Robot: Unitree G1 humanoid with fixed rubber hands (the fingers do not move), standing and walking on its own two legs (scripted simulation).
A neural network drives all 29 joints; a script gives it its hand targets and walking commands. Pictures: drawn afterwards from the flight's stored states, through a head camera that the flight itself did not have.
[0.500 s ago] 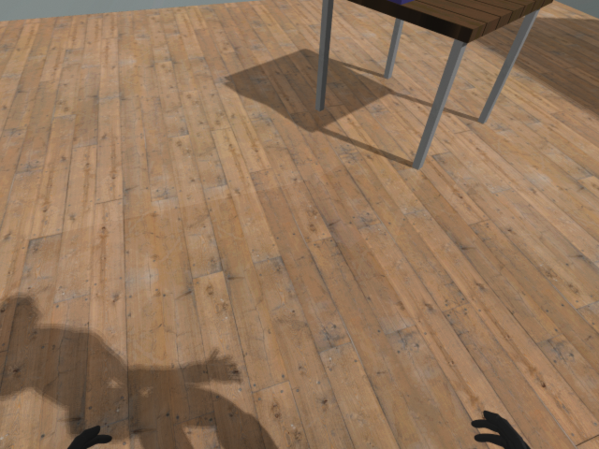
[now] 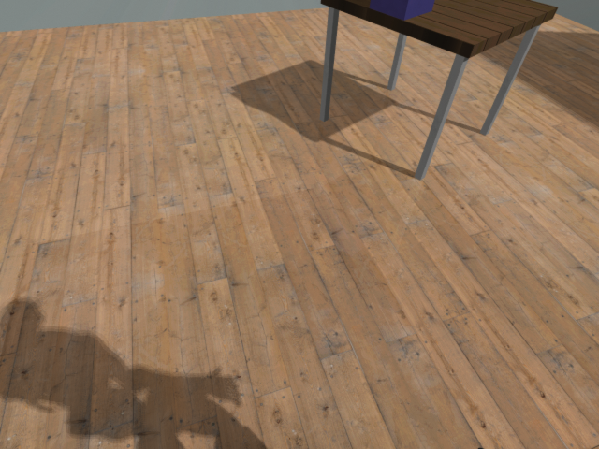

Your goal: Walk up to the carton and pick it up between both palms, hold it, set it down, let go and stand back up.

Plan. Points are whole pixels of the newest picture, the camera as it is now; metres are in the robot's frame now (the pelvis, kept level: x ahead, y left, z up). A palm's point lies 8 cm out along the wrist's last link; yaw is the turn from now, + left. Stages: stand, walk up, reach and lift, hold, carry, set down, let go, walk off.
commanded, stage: stand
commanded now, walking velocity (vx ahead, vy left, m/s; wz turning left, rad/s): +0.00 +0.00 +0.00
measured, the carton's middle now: out of the picture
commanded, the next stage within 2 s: walk up in 0.40 s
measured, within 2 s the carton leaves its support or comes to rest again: neither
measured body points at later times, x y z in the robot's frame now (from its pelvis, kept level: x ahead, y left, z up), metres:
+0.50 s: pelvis +0.00 +0.00 +0.01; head +0.01 +0.00 +0.46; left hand +0.09 +0.30 -0.12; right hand +0.11 -0.29 -0.11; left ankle +0.02 +0.12 -0.73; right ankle +0.01 -0.12 -0.73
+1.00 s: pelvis +0.10 -0.06 -0.02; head +0.08 -0.09 +0.43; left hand +0.31 +0.26 -0.07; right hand +0.08 -0.44 -0.13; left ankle +0.02 +0.11 -0.71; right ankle +0.13 -0.19 -0.73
